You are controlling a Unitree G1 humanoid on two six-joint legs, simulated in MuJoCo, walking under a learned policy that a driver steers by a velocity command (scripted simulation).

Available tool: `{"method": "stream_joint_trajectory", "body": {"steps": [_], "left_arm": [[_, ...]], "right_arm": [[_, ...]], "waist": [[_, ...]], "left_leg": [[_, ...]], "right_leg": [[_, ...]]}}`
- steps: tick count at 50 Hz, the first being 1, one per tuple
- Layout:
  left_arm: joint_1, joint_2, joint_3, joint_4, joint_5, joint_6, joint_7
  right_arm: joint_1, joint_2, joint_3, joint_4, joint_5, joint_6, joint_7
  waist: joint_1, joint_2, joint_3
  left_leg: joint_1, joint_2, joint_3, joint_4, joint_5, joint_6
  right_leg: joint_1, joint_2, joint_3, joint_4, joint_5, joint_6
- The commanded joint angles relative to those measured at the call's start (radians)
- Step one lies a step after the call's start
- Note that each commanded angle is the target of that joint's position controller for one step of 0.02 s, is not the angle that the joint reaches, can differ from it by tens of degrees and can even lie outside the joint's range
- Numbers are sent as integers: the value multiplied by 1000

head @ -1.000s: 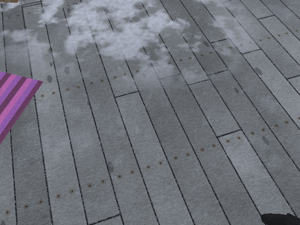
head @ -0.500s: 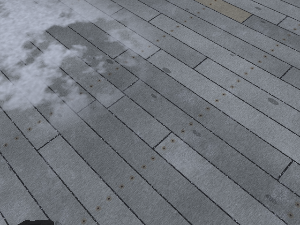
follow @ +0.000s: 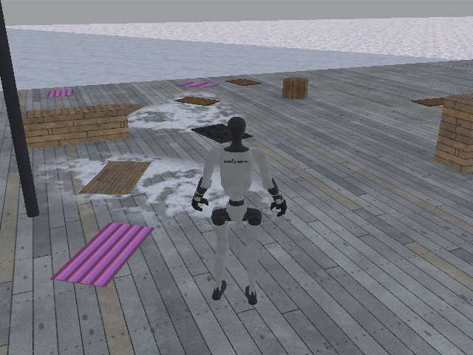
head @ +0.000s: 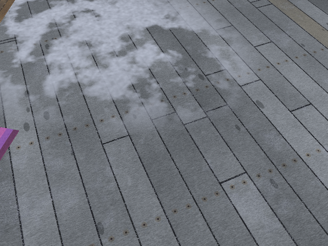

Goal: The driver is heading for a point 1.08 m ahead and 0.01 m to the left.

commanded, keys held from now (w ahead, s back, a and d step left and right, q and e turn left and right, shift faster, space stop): w+q+shift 0.32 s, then w+e+shift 0.68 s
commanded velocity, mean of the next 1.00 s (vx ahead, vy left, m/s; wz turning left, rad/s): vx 0.84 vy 0.00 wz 0.05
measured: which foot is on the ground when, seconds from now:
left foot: up 0.00-0.50, down 0.52-1.00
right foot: down 0.00-0.54, up 0.56-0.98, down 1.00-1.00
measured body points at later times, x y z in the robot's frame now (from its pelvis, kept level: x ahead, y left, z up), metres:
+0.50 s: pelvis +0.19 +0.12 -0.03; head +0.22 +0.13 +0.42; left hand +0.02 +0.34 -0.16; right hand +0.50 +0.02 -0.09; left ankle +0.28 +0.31 -0.72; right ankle +0.00 -0.11 -0.73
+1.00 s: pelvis +0.58 +0.28 -0.04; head +0.59 +0.26 +0.41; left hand +0.73 +0.55 -0.12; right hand +0.63 +0.01 -0.18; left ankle +0.30 +0.33 -0.69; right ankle +0.74 +0.26 -0.73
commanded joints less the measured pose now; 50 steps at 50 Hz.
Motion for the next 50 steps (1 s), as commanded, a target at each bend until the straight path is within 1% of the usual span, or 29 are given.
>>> {"method": "stream_joint_trajectory", "body": {"steps": [1,2,4,7,15,18,21,23,24,25,26,27,28,29,30,31,32,33,34,36,39,42,43,44,45,47,48,49,50], "left_arm": [[109,239,63,-41,68,-39,-3],[37,181,49,-68,56,-56,6],[19,127,29,-71,20,-66,20],[120,133,20,-42,33,-83,20],[248,151,18,23,52,-82,13],[317,133,11,67,45,-78,3],[348,157,10,112,12,-56,-1],[332,203,13,138,-12,-45,-5],[350,238,16,157,-12,-46,-5],[338,251,13,177,-4,-47,-3],[303,241,1,172,0,-62,0],[368,51,-46,121,20,-78,-10],[339,64,-47,104,-27,-113,-11],[222,129,-16,64,-69,-116,0],[170,94,-21,41,-66,-113,7],[162,69,-23,40,-36,-106,12],[214,60,-15,63,-24,-84,9],[268,34,-15,84,-36,-60,-4],[282,19,-14,96,-45,-37,-13],[244,1,-13,88,-39,-2,-18],[154,3,-17,44,-31,7,-22],[47,27,-22,4,-23,-7,-46],[35,38,-19,2,-26,-10,-56],[9,24,-27,-24,-21,-17,-72],[7,45,-20,-34,-20,-21,-83],[102,109,11,-30,-42,-12,-84],[268,168,38,0,-46,9,-75],[513,252,80,64,-35,32,-60],[637,255,89,117,-37,42,-37]], "right_arm": [[-88,-49,3,-156,-2,-52,14],[-85,-113,-11,-143,-8,-59,21],[-27,-122,-19,-100,-26,-60,29],[-49,-72,0,-117,-12,-68,46],[-143,-40,19,-161,0,-72,71],[-213,16,48,-179,2,-84,90],[-291,30,64,-217,6,-106,115],[-277,16,63,-222,-6,-121,126],[-216,-22,46,-216,-11,-125,123],[1,-85,11,-169,-2,-124,112],[247,-165,-30,-99,4,-111,88],[365,-283,-50,-52,-27,-106,56],[403,-253,-33,-66,-56,-124,55],[345,-164,-6,-39,-58,-142,70],[299,-120,6,-14,-46,-149,75],[229,-89,13,4,-47,-154,76],[167,-25,28,12,-61,-163,76],[129,24,37,22,-69,-168,77],[102,51,38,32,-63,-175,76],[63,52,36,57,-51,-181,70],[46,36,34,67,-68,-183,51],[85,-14,25,78,-68,-178,25],[88,-30,25,78,-69,-171,17],[85,-88,12,73,-59,-169,9],[86,-118,6,71,-60,-161,-1],[84,-191,-13,68,-51,-132,-15],[25,-226,-25,50,-36,-122,-10],[-50,-216,-23,22,-25,-127,4],[-126,-112,5,19,-6,-146,29]], "waist": [[44,-229,-22],[20,-190,19],[11,-140,6],[49,-121,31],[97,-111,136],[124,-63,193],[113,-50,255],[57,-93,225],[7,-150,148],[-130,-185,8],[-276,-176,-133],[-207,112,-342],[-205,209,-572],[-202,129,-366],[-165,121,-174],[-109,98,-85],[-44,130,-52],[-5,163,-41],[12,138,-20],[38,97,66],[51,87,161],[28,4,205],[26,-22,190],[39,1,194],[48,5,164],[126,80,54],[225,123,-19],[336,115,-123],[387,-46,-84]], "left_leg": [[-551,79,12,376,-147,21],[-556,119,39,460,-53,14],[-543,147,99,582,60,-25],[-565,180,145,703,178,-42],[-664,218,162,593,304,-60],[-611,215,181,433,296,-13],[-553,195,242,240,193,34],[-355,146,325,108,89,77],[-177,89,350,85,48,97],[155,41,361,54,91,125],[553,78,284,59,154,140],[947,374,-156,17,-204,175],[930,501,-545,-228,-488,196],[801,484,-465,-314,-470,146],[634,472,-318,-317,-345,135],[481,447,-193,-318,-221,121],[364,398,-59,-320,-114,101],[293,379,34,-340,-33,91],[269,368,105,-373,42,86],[220,350,236,-421,170,67],[190,287,398,-476,315,47],[276,284,490,-511,432,32],[333,268,526,-506,557,8],[338,305,546,-473,735,1],[383,309,557,-421,986,-7],[470,323,554,-224,1397,-7],[449,348,538,-38,1556,13],[326,339,488,244,1503,39],[124,177,482,703,748,14]], "right_leg": [[311,-501,650,-332,-558,-186],[267,-461,554,-336,-538,-173],[272,-363,340,-323,-383,-106],[236,-319,153,-334,-258,-89],[316,-364,-89,-366,-95,-108],[321,-386,-147,-402,-33,-125],[373,-428,-170,-452,90,-163],[373,-413,-203,-378,498,-167],[370,-416,-201,-266,835,-170],[279,-407,-216,-41,1072,-154],[50,-345,-208,241,982,-111],[-316,-190,-154,687,74,-49],[-343,-95,91,910,-225,-54],[-469,-118,106,981,-161,-50],[-536,-157,66,977,-93,-47],[-513,-204,49,937,-17,-46],[-437,-247,57,906,67,-50],[-377,-267,53,904,117,-50],[-365,-278,41,896,131,-48],[-412,-284,28,875,134,-45],[-470,-244,-7,749,270,-46],[-502,-206,-96,551,366,-69],[-483,-172,-140,501,385,-87],[-428,-176,-169,406,382,-101],[-361,-133,-231,366,372,-112],[-176,-44,-310,364,298,-135],[3,-23,-297,393,213,-164],[304,-22,-228,368,173,-206],[478,-61,-118,201,251,-257]]}}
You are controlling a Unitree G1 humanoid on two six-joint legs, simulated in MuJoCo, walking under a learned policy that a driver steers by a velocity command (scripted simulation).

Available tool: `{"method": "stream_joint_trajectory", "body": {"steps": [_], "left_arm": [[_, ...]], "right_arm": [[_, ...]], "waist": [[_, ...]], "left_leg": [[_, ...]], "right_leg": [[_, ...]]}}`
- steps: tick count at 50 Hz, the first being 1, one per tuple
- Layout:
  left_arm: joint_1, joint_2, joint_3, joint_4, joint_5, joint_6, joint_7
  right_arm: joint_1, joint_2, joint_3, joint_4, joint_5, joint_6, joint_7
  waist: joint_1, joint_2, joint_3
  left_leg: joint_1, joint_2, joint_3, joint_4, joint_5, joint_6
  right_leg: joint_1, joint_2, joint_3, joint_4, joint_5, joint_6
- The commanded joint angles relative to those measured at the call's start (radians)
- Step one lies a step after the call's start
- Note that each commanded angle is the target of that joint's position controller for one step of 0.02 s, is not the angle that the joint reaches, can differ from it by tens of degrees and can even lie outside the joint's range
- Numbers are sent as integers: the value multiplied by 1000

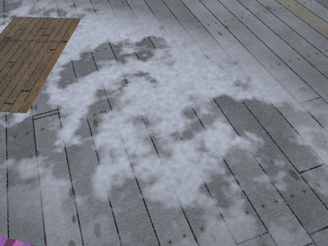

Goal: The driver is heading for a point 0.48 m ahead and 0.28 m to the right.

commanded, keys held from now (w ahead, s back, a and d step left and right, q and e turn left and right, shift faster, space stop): w+e+shift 0.68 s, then shift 0.32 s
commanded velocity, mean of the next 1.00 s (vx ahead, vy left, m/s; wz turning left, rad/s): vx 0.85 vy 0.00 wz -0.82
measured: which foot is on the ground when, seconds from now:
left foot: down 0.00-0.00, up 0.02-0.40, down 0.42-0.86, up 0.88-1.00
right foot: down 0.00-0.42, up 0.44-0.86, down 0.88-1.00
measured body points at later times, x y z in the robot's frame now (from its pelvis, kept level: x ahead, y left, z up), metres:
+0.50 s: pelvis +0.43 +0.01 +0.02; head +0.45 -0.02 +0.47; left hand +0.64 +0.23 -0.08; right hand +0.50 -0.32 -0.04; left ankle +0.58 +0.09 -0.69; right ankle +0.22 -0.01 -0.59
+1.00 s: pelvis +0.70 -0.22 +0.03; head +0.73 -0.27 +0.47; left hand +1.02 -0.23 -0.06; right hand +0.53 -0.45 -0.10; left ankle +0.74 -0.01 -0.58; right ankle +0.73 -0.34 -0.69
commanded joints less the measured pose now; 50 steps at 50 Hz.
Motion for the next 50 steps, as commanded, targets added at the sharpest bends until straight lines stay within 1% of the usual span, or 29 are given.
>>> {"method": "stream_joint_trajectory", "body": {"steps": [1,2,3,4,5,8,12,14,17,19,20,21,22,23,24,26,28,30,34,37,40,42,43,44,45,46,47,48,50], "left_arm": [[508,209,81,133,36,22,21],[347,152,45,43,72,-24,16],[322,100,43,4,61,-46,8],[283,104,44,-3,55,-70,0],[215,113,44,-18,49,-87,-3],[127,109,40,-47,44,-95,35],[191,77,33,-12,21,-73,83],[217,98,44,6,18,-58,83],[240,83,50,32,5,-51,87],[214,86,59,29,9,-45,90],[173,93,59,15,24,-42,83],[115,55,39,-23,58,-42,70],[277,-96,-1,-61,33,-45,63],[310,-22,-15,-73,-33,-45,72],[210,60,0,-63,-19,-37,77],[35,89,12,-98,43,-38,69],[22,66,15,-121,22,-26,54],[13,33,4,-141,5,-7,47],[-38,39,-7,-169,14,-7,32],[-181,22,-18,-201,44,-32,13],[-206,42,-6,-209,43,-60,-19],[-22,120,35,-167,47,-55,-17],[138,158,58,-122,50,-47,-4],[224,202,67,-90,63,-34,18],[141,267,49,-127,98,-38,32],[185,197,40,-139,104,-39,28],[136,184,35,-118,87,-40,21],[65,151,28,-104,56,-44,22],[-9,113,15,-98,66,-53,28]], "right_arm": [[-280,25,16,-207,0,-79,40],[-141,43,40,-287,24,-120,51],[-234,-85,22,-297,37,-143,55],[-282,-110,10,-310,42,-144,51],[-270,-96,11,-294,19,-130,41],[-242,-120,-3,-279,-6,-84,18],[-498,-31,20,-372,-30,-71,9],[-553,-15,17,-398,-7,-74,19],[-547,-84,-20,-404,35,-87,27],[-468,-143,-51,-386,47,-102,27],[-304,-183,-76,-351,51,-107,24],[-42,-208,-85,-306,49,-99,15],[76,-273,-86,-277,-2,-94,23],[25,-246,-80,-281,-15,-95,44],[-57,-146,-64,-307,-7,-82,37],[-76,-134,-57,-259,-20,-61,28],[-105,-92,-39,-214,-24,-68,29],[-99,-61,-28,-168,0,-72,36],[-122,-126,-35,-132,-13,-71,27],[-90,-156,-28,-104,-16,-64,17],[-2,-257,-40,-61,2,-59,9],[-8,-297,-46,-57,17,-43,-1],[-45,-283,-40,-67,24,-38,-1],[-33,-230,-26,-90,12,-41,-3],[191,-90,22,-98,-37,-49,22],[141,-207,12,-70,-4,-61,35],[6,-220,3,-107,25,-51,29],[-53,-189,10,-133,21,-42,14],[-45,-177,8,-116,9,-4,-5]], "waist": [[178,-383,2],[15,-408,-197],[57,-162,-151],[6,49,-57],[-48,182,-16],[-88,139,27],[34,40,69],[83,-15,31],[88,-82,-8],[28,-116,-52],[-74,-121,-152],[-202,-112,-332],[-102,323,-500],[-83,527,-450],[-119,352,-283],[-117,47,-107],[-65,79,-40],[-42,101,-9],[-16,68,67],[-54,-6,138],[-51,62,59],[69,144,-61],[165,135,-131],[180,17,-188],[-5,-248,-405],[105,-105,-654],[95,-26,-507],[47,45,-330],[-25,54,-189]], "left_leg": [[-882,-138,-221,1088,-195,44],[-1108,-151,-451,1169,-206,80],[-1115,-97,-494,1077,-111,134],[-1092,-59,-490,934,-13,147],[-1013,-15,-506,832,51,128],[-881,43,-509,617,105,36],[-759,0,-408,146,378,-38],[-653,-52,-376,-18,461,-55],[-614,-58,-438,-141,461,-58],[-553,-52,-439,-170,389,-26],[-386,-40,-423,-158,361,5],[-37,71,-497,-34,231,43],[313,325,-1040,-191,-206,198],[282,421,-1377,-343,-567,250],[144,367,-1219,-362,-548,219],[-122,275,-877,-353,-119,168],[-257,235,-701,-377,62,162],[-296,230,-597,-400,137,160],[-359,228,-395,-470,304,162],[-440,162,-233,-467,623,131],[-347,179,-190,-394,1048,113],[-262,204,-183,-143,1308,103],[-326,187,-168,56,1275,83],[-520,97,-163,390,705,42],[-833,-20,-271,823,-309,1],[-821,-24,-473,910,-277,10],[-850,21,-452,851,-194,10],[-901,58,-418,749,-124,3],[-798,95,-411,663,-59,-15]], "right_leg": [[775,32,343,-107,172,-141],[846,-168,915,-361,-324,-321],[763,-216,1043,-545,-548,-276],[610,-223,1046,-596,-617,-226],[460,-197,998,-575,-580,-195],[229,-76,767,-571,-360,-180],[114,53,535,-539,-115,-110],[114,62,534,-516,-143,-70],[274,27,618,-424,-174,-39],[392,-1,646,-301,26,-11],[409,22,609,-125,200,22],[248,34,547,178,175,56],[-103,160,452,539,-487,100],[-296,54,385,702,-426,105],[-343,1,339,742,-308,113],[-268,-57,288,661,-227,109],[-214,-122,296,594,-201,103],[-252,-160,282,574,-210,98],[-316,-174,262,478,-31,130],[-164,-101,146,150,133,131],[78,26,49,-72,185,100],[272,90,56,-136,116,45],[479,81,95,-241,241,5],[725,-29,245,-253,504,-29],[1058,-362,653,-80,1098,-229],[1042,-415,812,-204,951,-297],[896,-346,690,-272,807,-238],[722,-295,598,-315,670,-186],[422,-244,494,-402,592,-145]]}}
